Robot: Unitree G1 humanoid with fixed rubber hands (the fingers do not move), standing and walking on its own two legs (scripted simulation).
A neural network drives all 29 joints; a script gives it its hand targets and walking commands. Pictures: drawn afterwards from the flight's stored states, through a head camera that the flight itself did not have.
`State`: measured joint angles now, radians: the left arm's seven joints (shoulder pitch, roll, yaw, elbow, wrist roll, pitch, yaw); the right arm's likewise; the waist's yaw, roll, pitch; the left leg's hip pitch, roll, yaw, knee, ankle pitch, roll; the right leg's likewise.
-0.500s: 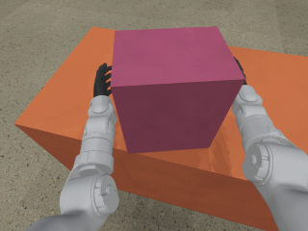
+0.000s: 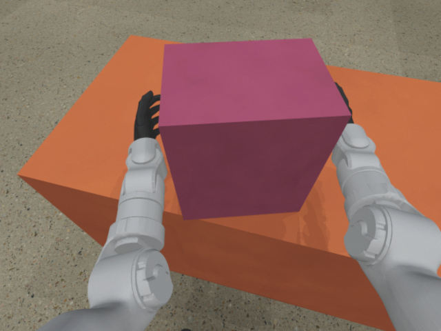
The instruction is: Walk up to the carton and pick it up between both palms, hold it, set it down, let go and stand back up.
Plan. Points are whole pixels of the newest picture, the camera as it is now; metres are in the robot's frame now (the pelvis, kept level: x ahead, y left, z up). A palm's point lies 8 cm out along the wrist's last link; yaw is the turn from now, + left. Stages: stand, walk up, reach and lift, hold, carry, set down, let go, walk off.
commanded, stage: set down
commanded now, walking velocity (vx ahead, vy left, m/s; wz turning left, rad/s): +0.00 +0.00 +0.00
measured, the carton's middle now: (240, 138) +0.45 +0.05 +0.06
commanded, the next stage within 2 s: none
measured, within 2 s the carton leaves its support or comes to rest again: neither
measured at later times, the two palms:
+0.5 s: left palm (146, 138) +0.39 +0.22 +0.09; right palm (338, 125) +0.48 -0.12 +0.10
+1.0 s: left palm (147, 139) +0.39 +0.22 +0.09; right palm (338, 126) +0.48 -0.12 +0.10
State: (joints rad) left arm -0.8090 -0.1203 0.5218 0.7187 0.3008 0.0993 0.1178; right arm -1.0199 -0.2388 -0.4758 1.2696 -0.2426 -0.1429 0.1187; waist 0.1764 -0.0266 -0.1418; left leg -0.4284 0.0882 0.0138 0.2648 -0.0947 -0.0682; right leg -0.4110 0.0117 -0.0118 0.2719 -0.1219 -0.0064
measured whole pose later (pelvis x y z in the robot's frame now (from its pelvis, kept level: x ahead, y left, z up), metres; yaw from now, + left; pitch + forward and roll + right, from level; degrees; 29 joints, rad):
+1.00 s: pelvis +0.00 +0.00 +0.00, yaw +0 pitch +12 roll +0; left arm -0.78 -0.13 0.53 0.65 0.36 0.11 0.10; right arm -0.96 -0.19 -0.53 1.15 -0.30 -0.15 0.15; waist 0.16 -0.04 -0.08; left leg -0.37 0.09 0.05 0.28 -0.11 -0.06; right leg -0.37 0.00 -0.02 0.30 -0.15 0.00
